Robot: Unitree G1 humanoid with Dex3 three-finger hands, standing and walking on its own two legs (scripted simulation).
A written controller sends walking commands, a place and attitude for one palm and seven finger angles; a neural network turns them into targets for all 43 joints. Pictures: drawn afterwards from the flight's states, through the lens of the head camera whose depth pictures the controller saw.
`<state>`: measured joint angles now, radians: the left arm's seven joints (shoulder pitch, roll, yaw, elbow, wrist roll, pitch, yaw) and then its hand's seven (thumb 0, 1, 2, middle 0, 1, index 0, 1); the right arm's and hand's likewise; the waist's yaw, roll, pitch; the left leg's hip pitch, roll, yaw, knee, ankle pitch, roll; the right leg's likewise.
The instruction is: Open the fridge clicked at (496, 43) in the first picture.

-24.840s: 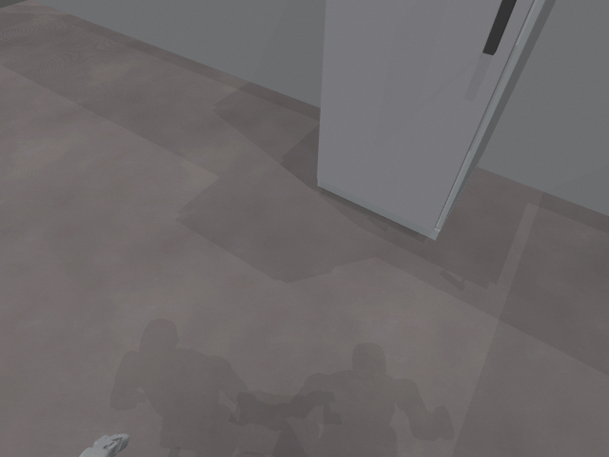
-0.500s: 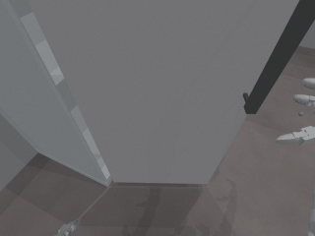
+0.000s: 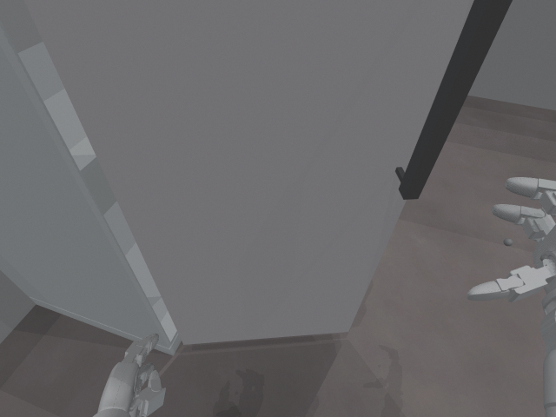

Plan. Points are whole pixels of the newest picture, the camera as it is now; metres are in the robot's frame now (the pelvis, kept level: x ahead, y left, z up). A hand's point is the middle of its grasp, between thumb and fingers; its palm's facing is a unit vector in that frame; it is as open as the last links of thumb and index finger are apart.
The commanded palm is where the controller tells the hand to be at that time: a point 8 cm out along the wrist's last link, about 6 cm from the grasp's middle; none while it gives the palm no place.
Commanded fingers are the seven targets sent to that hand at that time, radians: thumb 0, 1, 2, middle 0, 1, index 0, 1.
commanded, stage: draw the hand back to the body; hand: right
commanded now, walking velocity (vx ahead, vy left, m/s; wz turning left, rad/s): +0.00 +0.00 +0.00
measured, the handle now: (451, 69) +0.49 -0.22 +0.28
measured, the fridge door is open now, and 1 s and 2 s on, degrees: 67 67 67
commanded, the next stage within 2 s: step back with the hand held close in 1.64 s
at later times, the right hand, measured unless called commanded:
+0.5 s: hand (521, 269) +0.26 -0.27 +0.16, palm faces +0.19 +0.98 -0.02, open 14.7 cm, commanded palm +0.21 -0.31 +0.17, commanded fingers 0.00 0.44 -0.25 0.25 1.09 0.25 1.09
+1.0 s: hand (543, 291) +0.23 -0.28 +0.16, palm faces +0.48 +0.82 -0.33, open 11.4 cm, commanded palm +0.17 -0.31 +0.18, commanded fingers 0.00 -0.47 -0.69 0.22 0.56 0.22 0.56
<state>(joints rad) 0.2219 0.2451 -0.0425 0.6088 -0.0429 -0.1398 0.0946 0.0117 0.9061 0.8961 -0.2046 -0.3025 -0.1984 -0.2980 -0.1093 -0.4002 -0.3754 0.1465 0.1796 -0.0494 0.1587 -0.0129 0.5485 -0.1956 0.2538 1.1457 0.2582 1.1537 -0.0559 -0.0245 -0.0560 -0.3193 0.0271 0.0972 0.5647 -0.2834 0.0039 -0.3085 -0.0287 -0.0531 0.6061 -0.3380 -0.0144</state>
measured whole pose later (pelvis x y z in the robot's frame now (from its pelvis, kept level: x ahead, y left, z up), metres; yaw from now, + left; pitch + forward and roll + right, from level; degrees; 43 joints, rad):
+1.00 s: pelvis +0.01 +0.00 +0.01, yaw +0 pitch -3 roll +0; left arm 0.21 0.23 -0.03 0.68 0.00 -0.17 0.09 0.02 0.91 0.90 -0.20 -0.30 -0.20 -0.30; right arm 0.29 -0.34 -0.34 -0.22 0.08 -0.07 -0.11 0.00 -0.12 -0.52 0.23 0.75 0.24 0.76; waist -0.07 -0.05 0.02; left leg -0.13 0.03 0.09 0.42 -0.23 0.00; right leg -0.10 -0.01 -0.07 0.43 -0.27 -0.02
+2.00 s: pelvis -0.01 -0.01 +0.01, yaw +1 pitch +0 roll +1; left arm 0.18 0.24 0.00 0.58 0.00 -0.04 0.09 0.01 0.91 0.90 -0.20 -0.30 -0.20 -0.30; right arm 0.50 -0.37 -0.37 -0.42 0.06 -0.14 -0.12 0.01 -0.89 -0.89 0.21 0.30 0.21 0.30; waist -0.02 -0.04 0.00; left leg -0.22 0.03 0.08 0.43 -0.20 -0.01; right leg -0.21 -0.02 -0.07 0.49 -0.27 -0.03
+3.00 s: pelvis -0.15 -0.03 +0.00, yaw -1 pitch +1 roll +3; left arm 0.16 0.19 0.01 0.58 0.01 -0.11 0.06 0.01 0.91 0.90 -0.21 -0.30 -0.20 -0.30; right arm 0.55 -0.45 -0.41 -0.52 0.03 -0.28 -0.12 0.01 -0.89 -0.89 0.21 0.30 0.22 0.31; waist -0.01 0.03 -0.01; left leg -0.31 -0.06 -0.06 0.50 -0.21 -0.01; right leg -0.51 0.01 0.00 0.71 -0.31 -0.01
